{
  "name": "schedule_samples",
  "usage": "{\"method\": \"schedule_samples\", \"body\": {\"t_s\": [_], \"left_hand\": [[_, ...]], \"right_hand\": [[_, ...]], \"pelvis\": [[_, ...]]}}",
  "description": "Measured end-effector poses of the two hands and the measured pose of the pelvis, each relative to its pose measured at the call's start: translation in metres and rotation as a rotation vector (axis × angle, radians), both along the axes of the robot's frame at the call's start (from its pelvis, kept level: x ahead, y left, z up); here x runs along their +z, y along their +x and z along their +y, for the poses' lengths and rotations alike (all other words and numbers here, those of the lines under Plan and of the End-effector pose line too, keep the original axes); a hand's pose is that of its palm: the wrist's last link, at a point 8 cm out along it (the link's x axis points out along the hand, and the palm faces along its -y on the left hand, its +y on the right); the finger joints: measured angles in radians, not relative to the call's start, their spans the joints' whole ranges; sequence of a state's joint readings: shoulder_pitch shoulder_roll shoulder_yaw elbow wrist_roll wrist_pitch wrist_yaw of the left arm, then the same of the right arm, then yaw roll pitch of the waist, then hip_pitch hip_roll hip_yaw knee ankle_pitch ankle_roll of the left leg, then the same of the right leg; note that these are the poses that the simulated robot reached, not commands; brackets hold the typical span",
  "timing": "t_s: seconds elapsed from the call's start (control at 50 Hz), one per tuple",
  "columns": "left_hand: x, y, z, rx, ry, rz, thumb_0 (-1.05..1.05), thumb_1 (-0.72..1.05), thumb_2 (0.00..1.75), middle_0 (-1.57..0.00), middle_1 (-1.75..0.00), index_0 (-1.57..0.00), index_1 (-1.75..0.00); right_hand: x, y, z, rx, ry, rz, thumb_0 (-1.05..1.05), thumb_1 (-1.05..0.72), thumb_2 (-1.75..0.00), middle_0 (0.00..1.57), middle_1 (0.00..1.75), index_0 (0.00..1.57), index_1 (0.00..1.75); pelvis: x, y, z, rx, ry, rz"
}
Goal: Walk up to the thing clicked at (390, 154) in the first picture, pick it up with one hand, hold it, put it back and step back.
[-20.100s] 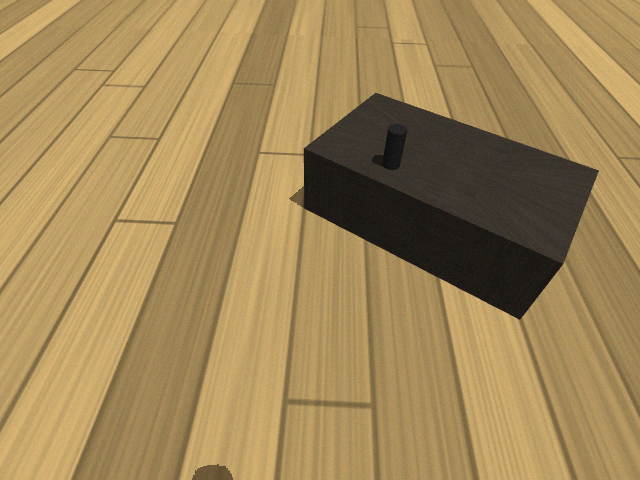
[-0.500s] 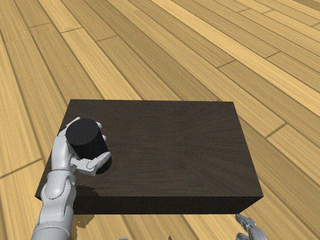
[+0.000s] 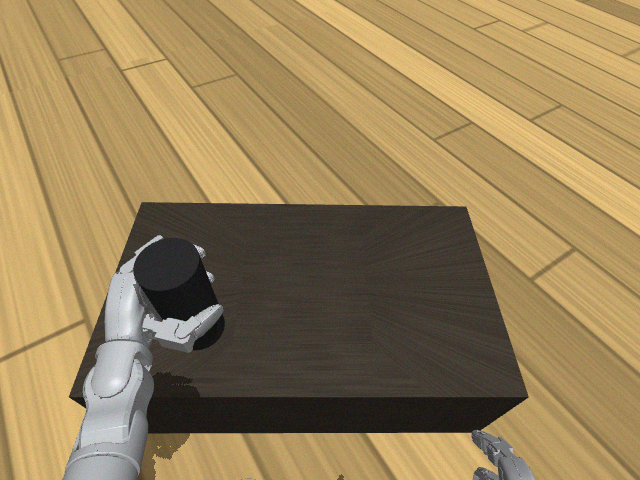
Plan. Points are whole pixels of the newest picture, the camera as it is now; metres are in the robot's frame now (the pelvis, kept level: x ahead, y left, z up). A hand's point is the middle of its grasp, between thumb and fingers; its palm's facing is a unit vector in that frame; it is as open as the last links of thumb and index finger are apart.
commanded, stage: hold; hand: left
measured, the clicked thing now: (185, 299) +0.33 +0.16 +0.05
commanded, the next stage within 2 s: crouch in 0.04 s
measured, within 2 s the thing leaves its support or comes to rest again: neither
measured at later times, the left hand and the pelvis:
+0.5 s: hand (193, 311) +0.35 +0.17 -0.01, palm faces +0.06 -1.00 +0.04, open 9.4 cm; pelvis -0.02 +0.00 -0.03, yaw +0 degrees
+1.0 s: hand (212, 312) +0.42 +0.18 -0.15, palm faces +0.07 -1.00 +0.00, open 9.4 cm; pelvis -0.04 +0.01 -0.16, yaw -2 degrees
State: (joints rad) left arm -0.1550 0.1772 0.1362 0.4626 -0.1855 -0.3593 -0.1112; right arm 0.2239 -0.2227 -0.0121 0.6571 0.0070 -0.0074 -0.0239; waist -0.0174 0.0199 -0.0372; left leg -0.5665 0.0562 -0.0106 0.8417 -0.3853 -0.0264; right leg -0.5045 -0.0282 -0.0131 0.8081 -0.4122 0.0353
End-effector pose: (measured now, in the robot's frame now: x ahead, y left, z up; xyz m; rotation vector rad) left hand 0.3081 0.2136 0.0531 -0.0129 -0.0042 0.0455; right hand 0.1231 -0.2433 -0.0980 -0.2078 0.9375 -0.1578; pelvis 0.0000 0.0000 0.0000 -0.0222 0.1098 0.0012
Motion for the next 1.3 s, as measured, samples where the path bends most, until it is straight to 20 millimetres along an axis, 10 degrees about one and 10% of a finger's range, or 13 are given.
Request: {"method": "schedule_samples", "body": {"t_s": [0.26, 0.42, 0.8, 1.3], "left_hand": [[-0.001, -0.005, 0.002, 0.006, -0.008, -0.006, -0.01, -0.31, 1.09, -0.74, -1.01, -0.76, -1.01], [-0.037, 0.005, 0.004, 0.008, -0.022, 0.030, -0.01, -0.31, 1.09, -0.74, -1.01, -0.76, -1.00], [-0.169, 0.072, 0.014, -0.007, 0.006, -0.001, -0.01, -0.31, 1.09, -0.75, -1.00, -0.76, -1.00], [-0.244, 0.105, 0.020, 0.034, 0.022, 0.008, -0.01, -0.31, 1.09, -0.75, -1.00, -0.76, -1.00]], "right_hand": [[-0.001, -0.007, -0.001, -0.002, -0.003, 0.006, 0.01, -0.91, -0.90, 0.20, 0.30, 0.20, 0.29], [-0.013, -0.013, -0.005, 0.013, -0.024, 0.020, 0.01, -0.90, -0.90, 0.20, 0.30, 0.20, 0.29], [-0.136, -0.083, -0.012, -0.008, -0.054, 0.287, 0.01, -0.90, -0.90, 0.20, 0.30, 0.20, 0.29], [-0.211, -0.107, -0.019, -0.006, -0.067, 0.357, 0.00, -0.91, -0.90, 0.20, 0.30, 0.20, 0.29]], "pelvis": [[-0.001, -0.005, 0.000, 0.001, 0.000, -0.001], [-0.014, -0.015, 0.000, 0.001, 0.000, 0.056], [-0.124, -0.033, 0.005, -0.019, -0.029, 0.352], [-0.200, -0.056, 0.001, -0.038, -0.042, 0.455]]}}
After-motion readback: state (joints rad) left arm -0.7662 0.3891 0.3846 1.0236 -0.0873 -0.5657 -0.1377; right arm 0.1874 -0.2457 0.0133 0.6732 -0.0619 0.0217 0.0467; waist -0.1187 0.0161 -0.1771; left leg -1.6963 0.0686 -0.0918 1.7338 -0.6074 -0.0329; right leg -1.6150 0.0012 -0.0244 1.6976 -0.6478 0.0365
